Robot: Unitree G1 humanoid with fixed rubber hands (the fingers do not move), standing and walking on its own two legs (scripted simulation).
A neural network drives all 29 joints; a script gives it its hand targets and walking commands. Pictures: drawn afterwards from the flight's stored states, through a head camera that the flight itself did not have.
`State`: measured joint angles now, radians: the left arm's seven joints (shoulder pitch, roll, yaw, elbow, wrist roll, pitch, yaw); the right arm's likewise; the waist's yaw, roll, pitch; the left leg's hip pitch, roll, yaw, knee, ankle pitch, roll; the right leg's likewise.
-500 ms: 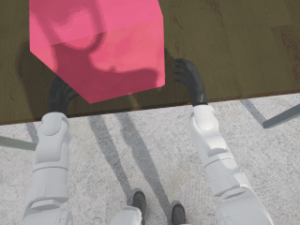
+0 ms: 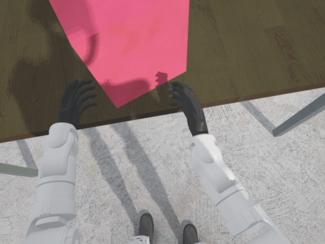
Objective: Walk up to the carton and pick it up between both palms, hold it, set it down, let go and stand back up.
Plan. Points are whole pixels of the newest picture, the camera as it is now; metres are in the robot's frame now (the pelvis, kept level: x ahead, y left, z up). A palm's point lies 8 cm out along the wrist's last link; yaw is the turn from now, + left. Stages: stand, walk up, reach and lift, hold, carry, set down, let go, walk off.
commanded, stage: set down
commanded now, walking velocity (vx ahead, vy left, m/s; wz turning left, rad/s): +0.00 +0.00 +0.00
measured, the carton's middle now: (126, 34) +0.59 +0.09 +0.07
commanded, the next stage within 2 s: none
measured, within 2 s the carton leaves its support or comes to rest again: neither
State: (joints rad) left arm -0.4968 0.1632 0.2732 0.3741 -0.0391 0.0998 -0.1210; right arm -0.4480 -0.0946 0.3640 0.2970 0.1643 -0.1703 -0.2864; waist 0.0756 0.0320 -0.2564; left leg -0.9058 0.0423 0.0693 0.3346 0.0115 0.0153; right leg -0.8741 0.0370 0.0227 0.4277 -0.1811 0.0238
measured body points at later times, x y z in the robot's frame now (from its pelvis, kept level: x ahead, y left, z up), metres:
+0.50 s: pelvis -0.05 +0.06 +0.00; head +0.09 +0.06 +0.43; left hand +0.31 +0.30 +0.05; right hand +0.32 -0.08 +0.03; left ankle +0.01 +0.16 -0.73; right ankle -0.04 -0.07 -0.73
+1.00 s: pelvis -0.10 +0.06 +0.01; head -0.19 +0.11 +0.45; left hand +0.16 +0.28 +0.06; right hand +0.13 -0.14 +0.11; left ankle -0.17 +0.17 -0.71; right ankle -0.05 -0.08 -0.72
